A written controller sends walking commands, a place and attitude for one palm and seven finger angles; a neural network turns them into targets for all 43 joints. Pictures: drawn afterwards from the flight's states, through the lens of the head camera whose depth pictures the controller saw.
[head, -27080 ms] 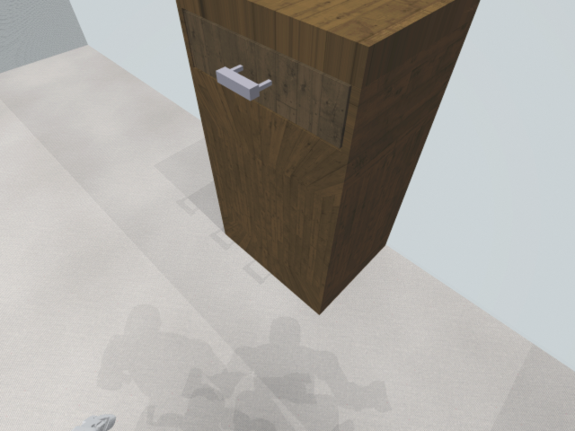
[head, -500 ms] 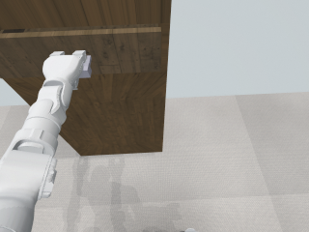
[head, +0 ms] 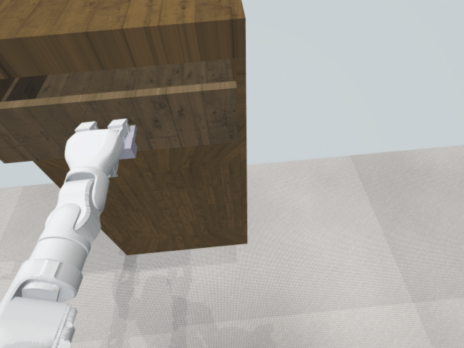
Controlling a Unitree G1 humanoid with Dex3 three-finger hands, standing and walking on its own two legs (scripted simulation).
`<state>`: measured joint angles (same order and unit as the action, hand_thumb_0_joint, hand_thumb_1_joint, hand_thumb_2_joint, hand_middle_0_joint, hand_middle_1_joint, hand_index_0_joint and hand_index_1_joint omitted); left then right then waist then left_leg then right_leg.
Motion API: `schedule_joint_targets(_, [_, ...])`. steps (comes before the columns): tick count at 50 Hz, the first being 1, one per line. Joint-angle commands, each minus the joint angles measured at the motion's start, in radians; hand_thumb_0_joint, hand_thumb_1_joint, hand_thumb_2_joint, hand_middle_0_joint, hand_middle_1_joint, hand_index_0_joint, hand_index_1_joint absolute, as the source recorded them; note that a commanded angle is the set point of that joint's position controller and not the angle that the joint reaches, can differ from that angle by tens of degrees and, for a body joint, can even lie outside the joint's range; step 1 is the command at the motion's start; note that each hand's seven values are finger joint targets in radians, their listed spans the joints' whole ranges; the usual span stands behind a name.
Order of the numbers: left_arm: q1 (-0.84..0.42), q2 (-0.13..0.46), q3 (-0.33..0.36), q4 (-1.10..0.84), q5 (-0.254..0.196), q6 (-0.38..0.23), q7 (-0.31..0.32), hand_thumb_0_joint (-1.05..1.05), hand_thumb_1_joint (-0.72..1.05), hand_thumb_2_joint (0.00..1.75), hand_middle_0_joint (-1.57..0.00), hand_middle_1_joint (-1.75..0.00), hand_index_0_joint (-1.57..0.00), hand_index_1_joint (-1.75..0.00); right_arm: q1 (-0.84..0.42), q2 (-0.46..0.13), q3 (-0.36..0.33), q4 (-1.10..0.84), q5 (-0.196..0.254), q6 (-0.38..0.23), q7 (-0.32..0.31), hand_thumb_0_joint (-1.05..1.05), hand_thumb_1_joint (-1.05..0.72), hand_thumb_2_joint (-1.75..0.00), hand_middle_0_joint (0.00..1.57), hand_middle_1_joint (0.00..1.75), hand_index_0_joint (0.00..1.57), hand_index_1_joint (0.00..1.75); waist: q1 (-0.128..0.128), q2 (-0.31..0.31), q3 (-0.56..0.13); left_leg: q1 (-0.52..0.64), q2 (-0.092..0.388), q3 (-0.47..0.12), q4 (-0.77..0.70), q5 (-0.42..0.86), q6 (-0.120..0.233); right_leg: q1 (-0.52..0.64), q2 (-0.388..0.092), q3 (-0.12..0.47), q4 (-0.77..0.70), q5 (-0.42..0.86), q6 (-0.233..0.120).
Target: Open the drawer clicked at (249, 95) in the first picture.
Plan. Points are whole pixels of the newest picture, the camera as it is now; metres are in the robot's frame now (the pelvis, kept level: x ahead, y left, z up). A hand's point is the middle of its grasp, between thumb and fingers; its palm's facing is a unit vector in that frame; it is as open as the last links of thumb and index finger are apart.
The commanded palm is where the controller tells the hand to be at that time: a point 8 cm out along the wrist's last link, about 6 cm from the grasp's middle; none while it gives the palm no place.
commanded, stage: pull the drawer open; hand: left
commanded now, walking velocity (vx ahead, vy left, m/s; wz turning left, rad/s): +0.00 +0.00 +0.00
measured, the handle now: (106, 141) +0.47 +0.24 +0.09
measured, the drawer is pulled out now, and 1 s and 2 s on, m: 0.08 0.21 0.29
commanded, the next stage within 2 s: none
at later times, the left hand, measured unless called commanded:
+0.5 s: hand (96, 225) +0.31 +0.22 +0.07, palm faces +0.00 -0.04 -1.00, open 5.8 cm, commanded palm +0.29 +0.22 +0.12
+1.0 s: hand (95, 230) +0.30 +0.22 +0.07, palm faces +0.01 -0.02 -1.00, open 5.8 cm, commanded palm +0.28 +0.21 +0.12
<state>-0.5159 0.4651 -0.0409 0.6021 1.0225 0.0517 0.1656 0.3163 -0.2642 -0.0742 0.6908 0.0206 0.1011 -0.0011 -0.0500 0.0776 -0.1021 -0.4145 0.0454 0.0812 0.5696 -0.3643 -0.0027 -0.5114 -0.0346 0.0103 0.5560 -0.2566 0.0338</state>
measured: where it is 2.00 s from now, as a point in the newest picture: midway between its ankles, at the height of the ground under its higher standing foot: outside the picture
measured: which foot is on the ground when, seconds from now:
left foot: down 0.00-1.00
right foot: down 0.00-1.00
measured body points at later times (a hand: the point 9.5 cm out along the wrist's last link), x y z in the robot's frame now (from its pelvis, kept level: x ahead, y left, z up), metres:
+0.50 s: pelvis +0.01 -0.02 +0.01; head +0.04 -0.05 +0.45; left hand +0.30 +0.22 +0.12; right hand +0.23 -0.23 -0.10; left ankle -0.06 +0.12 -0.73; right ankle +0.00 -0.14 -0.73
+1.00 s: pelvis -0.03 -0.02 +0.00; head +0.00 -0.06 +0.45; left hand +0.29 +0.22 +0.12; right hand +0.16 -0.24 -0.12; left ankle -0.06 +0.12 -0.73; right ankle +0.00 -0.14 -0.73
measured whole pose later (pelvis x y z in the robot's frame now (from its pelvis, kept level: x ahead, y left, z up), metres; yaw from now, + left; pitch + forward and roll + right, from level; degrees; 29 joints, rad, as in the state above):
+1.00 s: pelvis -0.03 -0.02 +0.00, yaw +3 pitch +4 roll +1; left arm -0.26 0.40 -0.14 0.32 1.01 0.04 0.16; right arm 0.16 -0.25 -0.03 0.70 0.01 0.03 -0.05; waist 0.07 0.08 -0.03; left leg -0.28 0.03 0.02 0.52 -0.31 -0.03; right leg -0.38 -0.06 -0.04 0.57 -0.25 0.01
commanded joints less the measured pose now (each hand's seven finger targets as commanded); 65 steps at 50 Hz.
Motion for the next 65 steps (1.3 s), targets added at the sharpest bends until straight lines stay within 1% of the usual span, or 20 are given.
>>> schedule_joint_targets(1, [-0.152, 0.176, 0.058, -0.28, -0.029, -0.019, 0.034, 0.0, 0.9, 0.9, -0.4, -1.35, -0.4, -1.35, -0.075, -0.148, -0.034, -0.143, 0.004, -0.051, -0.011, 0.0, -0.9, -0.9, 0.2, 0.3, 0.2, 0.3, 0.057, -0.081, -0.335, 0.154, -0.039, -0.032, -0.024, 0.642, 0.032, 0.296, 0.067, -0.064, 0.001, 0.431, -0.052])
schedule_joint_targets(10, [0.004, 0.074, -0.01, -0.468, -0.039, 0.009, 0.008, 0.0, 0.9, 0.9, -0.4, -1.35, -0.4, -1.35, -0.192, -0.115, -0.007, -0.181, 0.004, -0.064, -0.021, 0.0, -0.9, -0.9, 0.2, 0.3, 0.2, 0.3, 0.082, -0.109, -0.269, 0.199, -0.047, -0.033, -0.044, 0.63, 0.025, 0.31, 0.058, -0.073, -0.009, 0.423, -0.049])
schedule_joint_targets(14, [0.067, 0.061, -0.013, -0.537, -0.041, 0.012, 0.004, 0.0, 0.9, 0.9, -0.4, -1.35, -0.4, -1.35, -0.233, -0.101, 0.004, -0.189, -0.003, -0.071, -0.025, 0.0, -0.9, -0.9, 0.2, 0.3, 0.2, 0.3, 0.095, -0.102, -0.252, 0.212, -0.056, -0.026, -0.049, 0.611, 0.022, 0.33, 0.053, -0.071, -0.017, 0.435, -0.049])
schedule_joint_targets(16, [0.082, 0.108, 0.024, -0.574, -0.04, 0.01, 0.001, 0.0, 0.9, 0.9, -0.4, -1.35, -0.4, -1.35, -0.245, -0.105, 0.005, -0.184, -0.007, -0.069, -0.028, 0.0, -0.9, -0.9, 0.2, 0.3, 0.2, 0.3, 0.1, -0.109, -0.264, 0.219, -0.059, -0.024, -0.052, 0.604, 0.02, 0.357, 0.051, -0.064, -0.022, 0.445, -0.051])
schedule_joint_targets(24, [0.403, 0.063, 0.032, -0.801, -0.064, -0.004, -0.002, 0.0, 0.9, 0.9, -0.4, -1.35, -0.4, -1.35, -0.303, -0.078, 0.019, -0.215, -0.022, -0.088, -0.01, 0.0, -0.9, -0.9, 0.2, 0.3, 0.2, 0.3, 0.139, -0.084, -0.237, 0.241, -0.057, -0.021, -0.063, 0.658, 0.017, 0.399, 0.044, -0.069, -0.024, 0.506, -0.046])
schedule_joint_targets(26, [0.066, 0.105, 0.015, -0.713, -0.043, -0.011, 0.017, 0.0, 0.9, 0.9, -0.4, -1.35, -0.4, -1.35, -0.296, -0.088, 0.029, -0.164, -0.018, -0.089, -0.03, 0.0, -0.9, -0.9, 0.2, 0.3, 0.2, 0.3, 0.06, -0.117, -0.142, 0.21, -0.062, -0.028, -0.06, 0.499, 0.013, 0.304, 0.048, -0.067, -0.042, 0.402, -0.045])
schedule_joint_targets(28, [0.133, 0.102, 0.031, -0.639, -0.024, -0.009, 0.03, 0.0, 0.9, 0.9, -0.4, -1.35, -0.4, -1.35, -0.282, -0.076, 0.02, -0.156, -0.022, -0.1, -0.039, 0.0, -0.9, -0.9, 0.2, 0.3, 0.2, 0.3, 0.094, -0.09, -0.174, 0.21, -0.071, -0.024, -0.065, 0.483, 0.015, 0.319, 0.049, -0.066, -0.038, 0.378, -0.053])
schedule_joint_targets(31, [0.074, 0.124, 0.028, -0.653, -0.012, -0.008, 0.033, 0.0, 0.9, 0.9, -0.4, -1.35, -0.4, -1.35, -0.281, -0.081, 0.019, -0.147, -0.024, -0.103, -0.044, 0.0, -0.9, -0.9, 0.2, 0.3, 0.2, 0.3, 0.096, -0.078, -0.252, 0.232, -0.073, -0.025, -0.054, 0.512, 0.01, 0.352, 0.043, -0.057, -0.028, 0.419, -0.054])
schedule_joint_targets(32, [0.074, 0.073, -0.019, -0.628, -0.014, -0.003, 0.029, 0.0, 0.9, 0.9, -0.4, -1.35, -0.4, -1.35, -0.28, -0.073, 0.023, -0.148, -0.025, -0.107, -0.043, 0.0, -0.9, -0.9, 0.2, 0.3, 0.2, 0.3, 0.094, -0.086, -0.243, 0.221, -0.076, -0.025, -0.052, 0.499, 0.015, 0.344, 0.037, -0.062, -0.025, 0.411, -0.051])
schedule_joint_targets(36, [0.015, 0.131, 0.02, -0.611, -0.024, -0.015, 0.024, 0.0, 0.9, 0.9, -0.4, -1.35, -0.4, -1.35, -0.285, -0.083, 0.02, -0.14, -0.019, -0.106, -0.052, 0.0, -0.9, -0.9, 0.2, 0.3, 0.2, 0.3, 0.096, -0.113, -0.236, 0.21, -0.076, -0.026, -0.063, 0.439, 0.015, 0.348, 0.038, -0.053, -0.037, 0.363, -0.052])
schedule_joint_targets(37, [0.003, 0.081, -0.025, -0.598, -0.018, -0.015, 0.021, 0.0, 0.9, 0.9, -0.4, -1.35, -0.4, -1.35, -0.284, -0.073, 0.025, -0.144, -0.021, -0.11, -0.05, 0.0, -0.9, -0.9, 0.2, 0.3, 0.2, 0.3, 0.093, -0.106, -0.24, 0.202, -0.079, -0.029, -0.068, 0.424, 0.017, 0.341, 0.034, -0.059, -0.035, 0.341, -0.05])
schedule_joint_targets(40, [-0.022, 0.087, -0.019, -0.564, -0.023, -0.028, 0.021, 0.0, 0.9, 0.9, -0.4, -1.35, -0.4, -1.35, -0.279, -0.078, 0.022, -0.14, -0.016, -0.111, -0.054, 0.0, -0.9, -0.9, 0.2, 0.3, 0.2, 0.3, 0.092, -0.101, -0.203, 0.187, -0.079, -0.03, -0.082, 0.387, 0.015, 0.322, 0.038, -0.062, -0.045, 0.301, -0.051])
schedule_joint_targets(41, [-0.04, 0.139, 0.018, -0.564, -0.023, -0.035, 0.024, 0.0, 0.9, 0.9, -0.4, -1.35, -0.4, -1.35, -0.274, -0.087, 0.02, -0.137, -0.015, -0.114, -0.056, 0.0, -0.9, -0.9, 0.2, 0.3, 0.2, 0.3, 0.094, -0.113, -0.21, 0.192, -0.076, -0.031, -0.08, 0.373, 0.015, 0.326, 0.038, -0.051, -0.049, 0.282, -0.053])
schedule_joint_targets(42, [-0.047, 0.084, -0.03, -0.546, -0.016, -0.035, 0.022, 0.0, 0.9, 0.9, -0.4, -1.35, -0.4, -1.35, -0.276, -0.076, 0.025, -0.143, -0.018, -0.118, -0.054, 0.0, -0.9, -0.9, 0.2, 0.3, 0.2, 0.3, 0.093, -0.098, -0.217, 0.183, -0.08, -0.031, -0.084, 0.358, 0.018, 0.322, 0.035, -0.056, -0.046, 0.263, -0.052])
schedule_joint_targets(44, [-0.047, 0.085, -0.024, -0.499, -0.019, -0.04, 0.024, 0.0, 0.9, 0.9, -0.4, -1.35, -0.4, -1.35, -0.271, -0.081, 0.022, -0.136, -0.012, -0.118, -0.057, 0.0, -0.9, -0.9, 0.2, 0.3, 0.2, 0.3, 0.089, -0.102, -0.155, 0.161, -0.08, -0.03, -0.096, 0.308, 0.016, 0.293, 0.039, -0.058, -0.059, 0.214, -0.053])
schedule_joint_targets(46, [-0.086, 0.128, 0.001, -0.502, -0.013, -0.05, 0.028, 0.0, 0.9, 0.9, -0.4, -1.35, -0.4, -1.35, -0.266, -0.089, 0.02, -0.135, -0.011, -0.122, -0.06, 0.0, -0.9, -0.9, 0.2, 0.3, 0.2, 0.3, 0.091, -0.107, -0.182, 0.17, -0.077, -0.028, -0.098, 0.284, 0.016, 0.298, 0.037, -0.048, -0.066, 0.18, -0.054])
schedule_joint_targets(48, [-0.097, 0.068, -0.046, -0.471, -0.012, -0.052, 0.028, 0.0, 0.9, 0.9, -0.4, -1.35, -0.4, -1.35, -0.262, -0.079, 0.021, -0.138, -0.009, -0.127, -0.058, 0.0, -0.9, -0.9, 0.2, 0.3, 0.2, 0.3, 0.085, -0.091, -0.162, 0.155, -0.079, -0.032, -0.108, 0.255, 0.017, 0.283, 0.038, -0.056, -0.066, 0.144, -0.056])
schedule_joint_targets(51, [-0.14, 0.118, -0.014, -0.464, 0.0, -0.059, 0.038, 0.0, 0.9, 0.9, -0.4, -1.35, -0.4, -1.35, -0.251, -0.091, 0.016, -0.135, -0.009, -0.132, -0.06, 0.0, -0.9, -0.9, 0.2, 0.3, 0.2, 0.3, 0.085, -0.099, -0.187, 0.164, -0.076, -0.032, -0.107, 0.247, 0.016, 0.28, 0.039, -0.049, -0.07, 0.126, -0.056])
schedule_joint_targets(57, [-0.186, 0.115, -0.021, -0.41, 0.003, -0.068, 0.042, 0.0, 0.9, 0.9, -0.4, -1.35, -0.4, -1.35, -0.239, -0.089, 0.015, -0.132, -0.005, -0.141, -0.063, 0.0, -0.9, -0.9, 0.2, 0.3, 0.2, 0.3, 0.08, -0.076, -0.176, 0.146, -0.078, -0.032, -0.117, 0.203, 0.018, 0.269, 0.038, -0.046, -0.078, 0.082, -0.057])
schedule_joint_targets(65, [0.149, 0.06, -0.007, -0.57, -0.04, -0.072, 0.024, 0.0, 0.9, 0.9, -0.4, -1.35, -0.4, -1.35, -0.283, -0.083, 0.012, -0.193, -0.004, -0.143, -0.043, 0.0, -0.9, -0.9, 0.2, 0.3, 0.2, 0.3, 0.144, -0.081, -0.208, 0.157, -0.069, -0.023, -0.139, 0.283, 0.016, 0.356, 0.043, -0.048, -0.066, 0.161, -0.062])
